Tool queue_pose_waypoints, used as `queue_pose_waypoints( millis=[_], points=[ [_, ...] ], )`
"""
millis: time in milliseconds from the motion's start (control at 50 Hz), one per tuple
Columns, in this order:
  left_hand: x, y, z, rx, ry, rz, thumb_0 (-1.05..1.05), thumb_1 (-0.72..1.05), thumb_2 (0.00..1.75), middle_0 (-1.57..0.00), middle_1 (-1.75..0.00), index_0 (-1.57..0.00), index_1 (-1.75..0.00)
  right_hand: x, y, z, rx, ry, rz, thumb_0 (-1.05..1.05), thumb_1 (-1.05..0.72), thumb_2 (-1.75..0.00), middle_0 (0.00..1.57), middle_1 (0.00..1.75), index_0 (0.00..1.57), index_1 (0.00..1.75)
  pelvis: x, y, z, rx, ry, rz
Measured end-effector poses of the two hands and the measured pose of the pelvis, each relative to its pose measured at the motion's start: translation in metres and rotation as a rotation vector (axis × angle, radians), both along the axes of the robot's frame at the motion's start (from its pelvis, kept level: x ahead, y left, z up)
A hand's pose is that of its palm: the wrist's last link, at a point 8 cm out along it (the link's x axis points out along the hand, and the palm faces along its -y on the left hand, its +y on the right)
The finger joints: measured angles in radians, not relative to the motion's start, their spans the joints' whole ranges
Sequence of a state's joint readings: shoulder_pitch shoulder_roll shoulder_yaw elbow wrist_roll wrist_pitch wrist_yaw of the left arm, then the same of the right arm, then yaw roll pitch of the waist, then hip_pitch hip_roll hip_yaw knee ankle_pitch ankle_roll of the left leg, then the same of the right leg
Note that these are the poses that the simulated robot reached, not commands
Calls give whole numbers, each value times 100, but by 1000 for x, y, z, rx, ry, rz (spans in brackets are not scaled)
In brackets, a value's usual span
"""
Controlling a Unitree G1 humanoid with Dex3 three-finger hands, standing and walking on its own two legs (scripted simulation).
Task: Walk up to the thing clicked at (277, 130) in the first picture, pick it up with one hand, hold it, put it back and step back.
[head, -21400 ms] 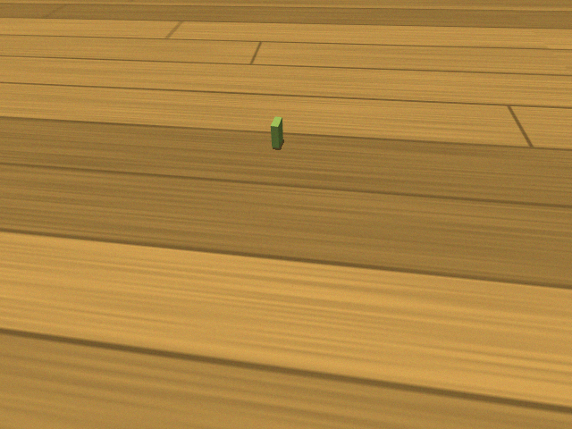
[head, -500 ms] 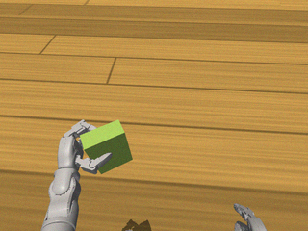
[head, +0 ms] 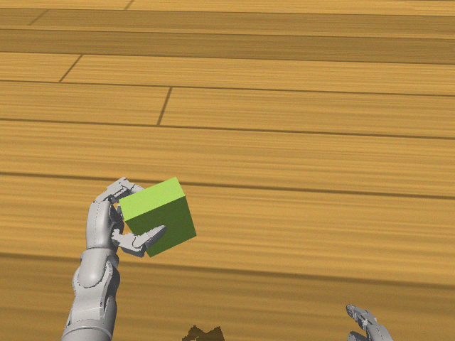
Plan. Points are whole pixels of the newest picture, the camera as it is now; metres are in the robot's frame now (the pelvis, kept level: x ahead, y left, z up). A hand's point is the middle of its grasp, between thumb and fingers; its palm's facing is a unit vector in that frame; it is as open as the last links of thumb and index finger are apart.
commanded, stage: hold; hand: left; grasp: from the side
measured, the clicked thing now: (162, 219) +0.33 +0.14 +0.03
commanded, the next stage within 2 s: crouch in 0.48 s
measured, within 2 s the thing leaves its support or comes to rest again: neither
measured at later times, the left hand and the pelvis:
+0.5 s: hand (139, 217) +0.32 +0.18 +0.05, palm faces +0.09 -1.00 +0.00, open 9.0 cm; pelvis +0.00 +0.00 +0.00, yaw +0 degrees
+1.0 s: hand (149, 236) +0.33 +0.18 -0.04, palm faces +0.15 -0.99 +0.00, open 9.0 cm; pelvis -0.02 +0.00 -0.04, yaw +0 degrees
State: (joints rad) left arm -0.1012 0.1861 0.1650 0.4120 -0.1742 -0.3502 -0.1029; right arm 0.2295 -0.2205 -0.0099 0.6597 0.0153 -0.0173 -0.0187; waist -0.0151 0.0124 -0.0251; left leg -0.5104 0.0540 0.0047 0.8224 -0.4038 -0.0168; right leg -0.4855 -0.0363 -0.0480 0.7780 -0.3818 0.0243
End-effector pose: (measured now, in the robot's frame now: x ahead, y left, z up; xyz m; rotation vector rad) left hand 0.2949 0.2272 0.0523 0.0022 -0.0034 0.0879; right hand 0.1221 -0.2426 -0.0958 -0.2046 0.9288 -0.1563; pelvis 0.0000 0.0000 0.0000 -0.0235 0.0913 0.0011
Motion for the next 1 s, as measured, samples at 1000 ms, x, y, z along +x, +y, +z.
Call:
queue_pose_waypoints(
  millis=[1000],
  points=[
    [6,5,-92,-5,55,61,-1,-40,109,-87,-126,-87,-124,-22,-11,-42,-45,72,32,1,-86,-89,21,30,21,30,-21,-1,-42,-3,161,-2]
  ],
)
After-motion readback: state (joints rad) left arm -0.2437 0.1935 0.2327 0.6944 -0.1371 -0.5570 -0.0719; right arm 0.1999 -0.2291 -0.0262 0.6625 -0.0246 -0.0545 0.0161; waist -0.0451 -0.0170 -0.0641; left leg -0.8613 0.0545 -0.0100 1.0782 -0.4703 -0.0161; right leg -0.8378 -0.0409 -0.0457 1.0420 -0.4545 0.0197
